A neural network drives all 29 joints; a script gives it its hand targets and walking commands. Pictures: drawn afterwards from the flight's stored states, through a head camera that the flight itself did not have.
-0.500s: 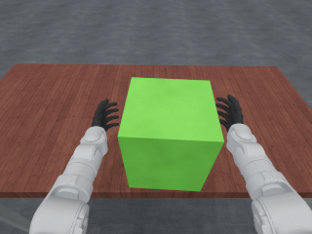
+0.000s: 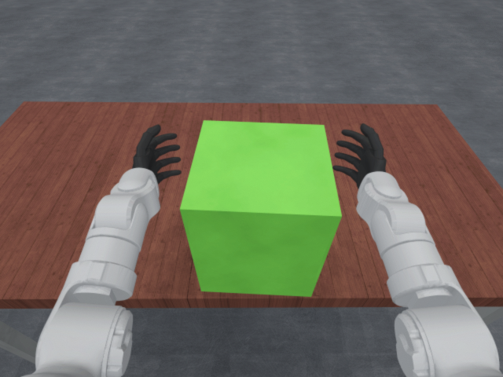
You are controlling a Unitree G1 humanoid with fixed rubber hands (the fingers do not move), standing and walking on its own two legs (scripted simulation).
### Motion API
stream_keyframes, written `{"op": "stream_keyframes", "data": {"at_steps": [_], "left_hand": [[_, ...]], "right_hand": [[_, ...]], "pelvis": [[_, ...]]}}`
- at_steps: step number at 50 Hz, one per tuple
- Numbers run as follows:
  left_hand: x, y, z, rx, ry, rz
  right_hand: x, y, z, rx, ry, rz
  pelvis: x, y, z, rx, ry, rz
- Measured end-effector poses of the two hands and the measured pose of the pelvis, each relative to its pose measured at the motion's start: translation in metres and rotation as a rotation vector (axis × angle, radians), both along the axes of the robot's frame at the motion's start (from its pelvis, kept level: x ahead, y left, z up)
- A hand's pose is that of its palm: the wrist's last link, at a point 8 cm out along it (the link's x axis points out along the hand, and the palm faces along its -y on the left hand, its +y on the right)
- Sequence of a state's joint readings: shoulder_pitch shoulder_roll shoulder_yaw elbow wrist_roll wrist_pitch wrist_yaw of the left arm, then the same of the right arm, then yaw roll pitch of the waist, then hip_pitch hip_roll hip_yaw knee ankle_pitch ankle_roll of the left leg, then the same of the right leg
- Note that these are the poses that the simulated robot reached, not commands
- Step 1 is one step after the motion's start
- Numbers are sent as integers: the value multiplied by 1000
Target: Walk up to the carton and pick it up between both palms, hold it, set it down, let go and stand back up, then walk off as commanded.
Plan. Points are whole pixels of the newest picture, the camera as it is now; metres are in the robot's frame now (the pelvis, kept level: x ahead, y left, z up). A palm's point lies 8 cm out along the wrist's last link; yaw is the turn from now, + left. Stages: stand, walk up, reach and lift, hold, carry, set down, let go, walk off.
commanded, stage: set down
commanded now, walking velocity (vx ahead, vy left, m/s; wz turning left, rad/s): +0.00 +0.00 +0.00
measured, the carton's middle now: (259, 212) +0.41 +0.02 +0.04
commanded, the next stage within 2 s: none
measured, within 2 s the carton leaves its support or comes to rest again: neither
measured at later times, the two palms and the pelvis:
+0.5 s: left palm (137, 202) +0.36 +0.21 +0.11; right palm (373, 202) +0.38 -0.15 +0.12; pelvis +0.01 +0.01 +0.01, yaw +1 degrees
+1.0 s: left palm (130, 229) +0.33 +0.22 +0.10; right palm (395, 234) +0.33 -0.18 +0.10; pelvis +0.02 +0.01 +0.01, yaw +2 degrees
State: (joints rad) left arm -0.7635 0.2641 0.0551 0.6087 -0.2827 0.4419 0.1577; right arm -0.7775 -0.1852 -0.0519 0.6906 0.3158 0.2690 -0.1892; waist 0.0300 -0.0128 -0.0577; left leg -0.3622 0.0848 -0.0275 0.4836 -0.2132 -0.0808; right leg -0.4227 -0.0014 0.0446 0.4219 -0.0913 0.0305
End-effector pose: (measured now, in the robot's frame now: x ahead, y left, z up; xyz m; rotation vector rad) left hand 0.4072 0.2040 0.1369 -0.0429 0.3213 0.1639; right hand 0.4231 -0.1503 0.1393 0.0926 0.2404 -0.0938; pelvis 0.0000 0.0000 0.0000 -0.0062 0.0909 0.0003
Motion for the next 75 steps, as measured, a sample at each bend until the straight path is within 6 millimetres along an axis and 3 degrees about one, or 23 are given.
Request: {"op": "stream_keyframes", "data": {"at_steps": [8,13,17,24,30,39,47,53,62,66,71,75], "left_hand": [[-8,11,39,29,-27,-26],[-10,16,41,27,-7,-37],[-15,13,26,28,4,-59],[-38,8,-18,15,63,-61],[-63,20,-36,40,86,-19],[-80,42,-41,65,77,7],[-79,21,-34,38,12,-59],[-89,6,-54,14,47,-68],[-154,19,-118,24,176,23],[-180,29,-132,34,193,50],[-185,38,-128,52,128,37],[-172,38,-120,62,71,-4]], "right_hand": [[-3,-10,40,-84,-43,4],[-7,-21,49,-96,-20,-12],[-17,-19,34,-115,20,11],[-39,-4,-13,-65,44,52],[-60,-9,-40,-56,28,24],[-83,-36,-45,-131,19,14],[-89,-32,-27,-121,-36,53],[-99,-23,-49,-95,7,73],[-163,-25,-110,-77,120,-12],[-185,-29,-125,-97,167,-22],[-185,-30,-120,-112,121,-18],[-169,-26,-112,-93,59,-7]], "pelvis": [[2,-1,5,0,-70,14],[2,0,6,0,-97,29],[5,1,8,1,-124,32],[11,6,8,1,-145,21],[12,11,9,1,-135,28],[12,12,9,5,-102,31],[18,8,10,6,-124,37],[23,6,11,7,-156,46],[30,8,11,6,-179,34],[29,9,10,5,-154,24],[28,12,8,2,-124,16],[27,16,7,1,-111,18]]}}
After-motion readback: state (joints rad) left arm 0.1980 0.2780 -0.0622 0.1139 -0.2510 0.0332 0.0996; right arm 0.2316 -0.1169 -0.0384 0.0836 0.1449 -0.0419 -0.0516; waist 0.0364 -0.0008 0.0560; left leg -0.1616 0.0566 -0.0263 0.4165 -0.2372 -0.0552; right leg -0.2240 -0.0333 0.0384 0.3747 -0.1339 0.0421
